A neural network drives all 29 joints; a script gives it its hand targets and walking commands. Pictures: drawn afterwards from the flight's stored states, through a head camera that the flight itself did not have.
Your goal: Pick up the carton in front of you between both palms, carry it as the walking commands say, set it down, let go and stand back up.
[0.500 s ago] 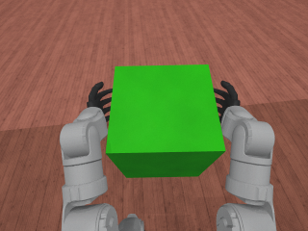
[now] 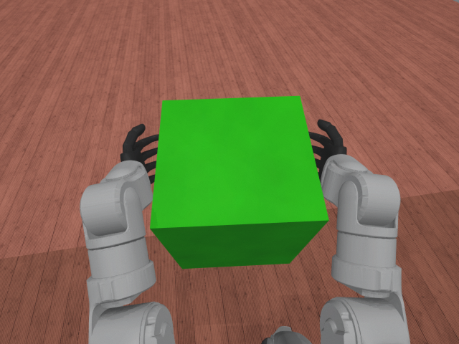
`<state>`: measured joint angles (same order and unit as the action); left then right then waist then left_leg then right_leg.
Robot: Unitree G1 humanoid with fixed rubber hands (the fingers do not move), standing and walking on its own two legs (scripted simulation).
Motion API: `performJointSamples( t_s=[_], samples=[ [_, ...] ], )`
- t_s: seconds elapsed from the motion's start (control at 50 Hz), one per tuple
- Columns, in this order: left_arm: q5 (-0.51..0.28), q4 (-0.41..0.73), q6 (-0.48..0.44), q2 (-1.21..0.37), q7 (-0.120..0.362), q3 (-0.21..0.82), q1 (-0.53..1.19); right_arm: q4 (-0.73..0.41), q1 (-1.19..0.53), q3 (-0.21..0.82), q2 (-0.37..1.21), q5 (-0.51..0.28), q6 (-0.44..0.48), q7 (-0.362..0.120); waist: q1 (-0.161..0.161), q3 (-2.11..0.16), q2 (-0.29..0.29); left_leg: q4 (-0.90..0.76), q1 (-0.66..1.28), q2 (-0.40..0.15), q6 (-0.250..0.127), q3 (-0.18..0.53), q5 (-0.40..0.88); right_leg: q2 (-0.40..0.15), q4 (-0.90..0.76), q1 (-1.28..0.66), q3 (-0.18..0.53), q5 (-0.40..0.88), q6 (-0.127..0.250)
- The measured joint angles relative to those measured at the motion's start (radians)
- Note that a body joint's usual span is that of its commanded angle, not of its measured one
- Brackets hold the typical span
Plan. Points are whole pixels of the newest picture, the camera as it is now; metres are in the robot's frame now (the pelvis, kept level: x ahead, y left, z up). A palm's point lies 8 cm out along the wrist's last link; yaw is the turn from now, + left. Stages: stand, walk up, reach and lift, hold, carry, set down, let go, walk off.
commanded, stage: carry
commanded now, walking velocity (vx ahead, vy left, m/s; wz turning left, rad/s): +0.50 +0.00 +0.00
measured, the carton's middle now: (234, 192) +0.36 +0.00 +0.09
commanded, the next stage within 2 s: none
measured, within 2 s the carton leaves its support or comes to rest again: neither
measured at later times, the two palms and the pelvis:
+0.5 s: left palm (160, 64) +0.66 +0.14 +0.18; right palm (294, 62) +0.65 -0.16 +0.17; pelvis +0.31 -0.01 +0.01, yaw -1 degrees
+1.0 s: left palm (173, 20) +0.92 +0.13 +0.18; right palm (277, 17) +0.92 -0.17 +0.18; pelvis +0.63 -0.02 +0.04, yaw +0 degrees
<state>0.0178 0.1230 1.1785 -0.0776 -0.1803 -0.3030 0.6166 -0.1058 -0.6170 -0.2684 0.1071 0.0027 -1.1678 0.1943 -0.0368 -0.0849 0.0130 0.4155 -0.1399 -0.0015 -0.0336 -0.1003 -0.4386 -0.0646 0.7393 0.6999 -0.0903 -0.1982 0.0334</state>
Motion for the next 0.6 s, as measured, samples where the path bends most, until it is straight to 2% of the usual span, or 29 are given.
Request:
performJointSamples(
  t_s=[0.04, 0.06, 0.08, 0.14, 0.16, 0.2, 0.28, 0.36, 0.44, 0.5, 0.54, 0.56, 0.6],
  samples=[
    [0.004, -0.032, 0.006, 0.0, 0.001, -0.001, 0.013, 0.016, -0.006, -0.005, -0.006, 0.008, -0.016, -0.001, 0.015, -0.013, -0.014, 0.045, 0.036, -0.02, 0.018, 0.009, -0.061, 0.03, -0.108, -0.075, -0.044, 0.008, 0.018],
    [0.008, -0.057, 0.005, -0.002, 0.001, 0.0, 0.026, 0.024, -0.009, -0.01, -0.013, 0.009, -0.023, -0.002, 0.028, -0.016, -0.02, 0.125, 0.029, -0.032, 0.023, 0.013, -0.098, 0.043, -0.142, -0.115, -0.06, 0.019, 0.029],
    [0.014, -0.083, -0.003, -0.006, 0.0, 0.003, 0.033, 0.036, -0.01, -0.014, -0.024, 0.007, -0.025, -0.003, 0.043, -0.014, -0.034, 0.262, -0.016, -0.052, 0.024, 0.022, -0.095, 0.051, -0.105, -0.118, -0.071, 0.005, 0.037],
    [0.029, -0.13, -0.011, -0.023, -0.004, 0.012, 0.022, 0.062, 0.005, -0.035, -0.028, 0.008, -0.034, -0.008, 0.084, 0.009, -0.034, 0.739, -0.227, -0.016, 0.007, 0.094, -0.032, 0.06, -0.067, -0.158, -0.069, -0.078, 0.046],
    [0.027, -0.127, -0.013, -0.025, -0.004, 0.011, 0.009, 0.063, 0.008, -0.043, -0.017, 0.015, -0.035, -0.008, 0.092, 0.019, -0.033, 0.835, -0.294, -0.009, -0.002, 0.096, -0.009, 0.062, -0.084, -0.182, -0.064, -0.087, 0.044],
    [0.013, -0.106, -0.021, -0.025, -0.001, 0.007, -0.016, 0.052, 0.013, -0.055, 0.009, 0.03, -0.027, -0.01, 0.098, 0.037, -0.032, 0.904, -0.406, -0.013, -0.013, 0.09, 0.039, 0.065, -0.129, -0.233, -0.057, -0.093, 0.038],
    [-0.016, -0.068, -0.055, -0.02, -0.001, 0.005, -0.027, 0.002, 0.026, -0.044, 0.026, 0.04, 0.004, -0.012, 0.096, 0.053, -0.032, 0.853, -0.575, -0.04, -0.009, 0.079, 0.103, 0.07, -0.199, -0.323, -0.046, -0.121, 0.039],
    [-0.027, -0.041, -0.067, -0.016, -0.002, 0.019, -0.02, -0.045, 0.04, -0.022, 0.012, 0.03, 0.015, -0.007, 0.089, 0.039, -0.032, 0.697, -0.653, -0.068, 0.005, 0.062, 0.166, 0.074, -0.258, -0.417, -0.034, -0.164, 0.028],
    [-0.02, -0.034, -0.053, -0.015, -0.005, 0.032, -0.007, -0.056, 0.039, -0.013, -0.009, 0.017, 0.001, -0.002, 0.083, 0.009, -0.029, 0.452, -0.62, -0.071, -0.003, 0.03, 0.227, 0.07, -0.309, -0.525, -0.018, -0.22, 0.001],
    [-0.009, -0.047, -0.031, -0.01, -0.007, 0.033, 0.004, -0.03, 0.024, -0.014, -0.018, 0.014, -0.013, -0.002, 0.072, -0.013, -0.013, 0.279, -0.534, -0.04, -0.025, -0.022, 0.233, 0.051, -0.302, -0.597, -0.006, -0.29, -0.025],
    [-0.008, -0.057, -0.015, 0.007, -0.006, 0.026, 0.01, 0.013, 0.0, -0.01, -0.014, 0.017, -0.012, -0.003, 0.045, -0.013, 0.009, 0.221, -0.462, -0.007, -0.046, -0.061, 0.253, 0.019, -0.15, -0.585, 0.005, -0.352, -0.032],
    [-0.013, -0.063, -0.011, 0.017, -0.005, 0.019, 0.007, 0.038, -0.01, -0.006, -0.008, 0.022, -0.007, -0.003, 0.027, -0.008, 0.019, 0.257, -0.457, 0.0, -0.054, -0.069, 0.226, 0.01, 0.006, -0.532, 0.028, -0.325, -0.03],
    [-0.019, -0.077, -0.002, 0.024, -0.004, 0.005, -0.005, 0.071, -0.011, -0.004, 0.006, 0.029, -0.006, -0.001, -0.003, 0.008, 0.01, 0.281, -0.43, 0.004, -0.064, -0.065, 0.165, 0.042, 0.343, -0.39, 0.085, -0.291, -0.018]
  ],
)
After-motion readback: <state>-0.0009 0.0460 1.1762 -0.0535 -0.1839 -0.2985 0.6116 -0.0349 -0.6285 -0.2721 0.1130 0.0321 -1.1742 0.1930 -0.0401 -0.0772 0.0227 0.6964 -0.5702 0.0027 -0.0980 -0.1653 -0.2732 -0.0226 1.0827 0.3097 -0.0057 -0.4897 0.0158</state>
